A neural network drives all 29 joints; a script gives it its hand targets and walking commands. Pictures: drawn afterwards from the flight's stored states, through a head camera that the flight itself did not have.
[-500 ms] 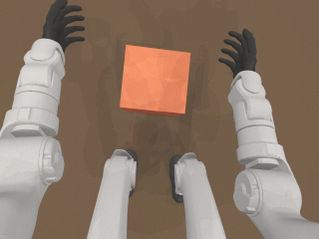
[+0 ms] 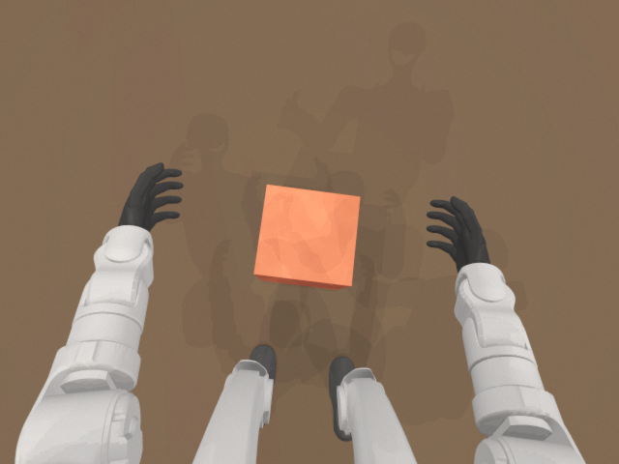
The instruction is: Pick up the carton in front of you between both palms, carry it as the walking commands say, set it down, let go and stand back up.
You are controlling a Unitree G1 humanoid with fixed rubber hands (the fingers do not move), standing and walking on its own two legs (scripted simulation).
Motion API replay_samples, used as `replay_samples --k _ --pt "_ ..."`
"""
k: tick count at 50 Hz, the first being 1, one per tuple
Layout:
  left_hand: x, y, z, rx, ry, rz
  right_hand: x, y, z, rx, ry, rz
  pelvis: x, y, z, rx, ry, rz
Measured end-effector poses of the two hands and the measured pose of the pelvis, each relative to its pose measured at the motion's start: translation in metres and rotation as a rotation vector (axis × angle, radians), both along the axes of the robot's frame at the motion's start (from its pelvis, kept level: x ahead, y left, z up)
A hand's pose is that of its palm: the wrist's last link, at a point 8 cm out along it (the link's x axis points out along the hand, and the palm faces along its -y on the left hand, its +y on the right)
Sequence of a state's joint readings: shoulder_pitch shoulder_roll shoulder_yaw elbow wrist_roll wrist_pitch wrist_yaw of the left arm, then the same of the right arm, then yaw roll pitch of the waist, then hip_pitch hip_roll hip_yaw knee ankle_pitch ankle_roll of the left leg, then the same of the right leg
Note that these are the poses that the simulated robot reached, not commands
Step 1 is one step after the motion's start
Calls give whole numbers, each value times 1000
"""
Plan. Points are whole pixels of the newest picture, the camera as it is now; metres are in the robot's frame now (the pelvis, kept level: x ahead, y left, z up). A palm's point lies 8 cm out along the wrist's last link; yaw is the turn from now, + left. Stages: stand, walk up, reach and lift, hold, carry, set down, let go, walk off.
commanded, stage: let go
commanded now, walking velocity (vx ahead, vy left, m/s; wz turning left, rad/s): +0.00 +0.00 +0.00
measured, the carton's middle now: (305, 243) +0.45 -0.01 -0.57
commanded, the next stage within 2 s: stand in 1.00 s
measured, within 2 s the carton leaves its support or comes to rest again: neither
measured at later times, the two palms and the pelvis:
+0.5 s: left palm (85, 361) +0.25 +0.21 +0.00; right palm (592, 400) +0.23 -0.25 +0.01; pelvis +0.06 -0.02 +0.08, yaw +0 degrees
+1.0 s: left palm (66, 413) +0.21 +0.21 +0.01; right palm (604, 418) +0.22 -0.25 +0.02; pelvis +0.05 -0.02 +0.08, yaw +0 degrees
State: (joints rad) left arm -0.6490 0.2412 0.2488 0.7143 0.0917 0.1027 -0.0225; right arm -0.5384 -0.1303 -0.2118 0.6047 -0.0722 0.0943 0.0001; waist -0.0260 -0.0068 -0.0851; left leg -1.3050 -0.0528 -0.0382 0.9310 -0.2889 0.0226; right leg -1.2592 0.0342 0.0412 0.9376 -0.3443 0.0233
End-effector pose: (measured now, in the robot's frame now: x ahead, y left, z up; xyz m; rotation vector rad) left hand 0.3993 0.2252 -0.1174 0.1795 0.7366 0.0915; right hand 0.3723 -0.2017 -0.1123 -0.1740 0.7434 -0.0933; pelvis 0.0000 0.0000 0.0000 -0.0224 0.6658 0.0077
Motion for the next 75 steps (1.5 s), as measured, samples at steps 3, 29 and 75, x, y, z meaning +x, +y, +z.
replay_samples --k 3,29,75 --pt "-20 1 16 -4 8 4 -17 -10 18 -5 18 14 9 -3 14 5 -51 1" --pt "-170 -14 126 -11 42 -11 -155 -55 128 7 40 12 59 -22 83 28 -585 -11" --pt "-233 40 107 130 185 118 -190 -87 98 -137 180 -60 57 -16 79 25 -701 10"
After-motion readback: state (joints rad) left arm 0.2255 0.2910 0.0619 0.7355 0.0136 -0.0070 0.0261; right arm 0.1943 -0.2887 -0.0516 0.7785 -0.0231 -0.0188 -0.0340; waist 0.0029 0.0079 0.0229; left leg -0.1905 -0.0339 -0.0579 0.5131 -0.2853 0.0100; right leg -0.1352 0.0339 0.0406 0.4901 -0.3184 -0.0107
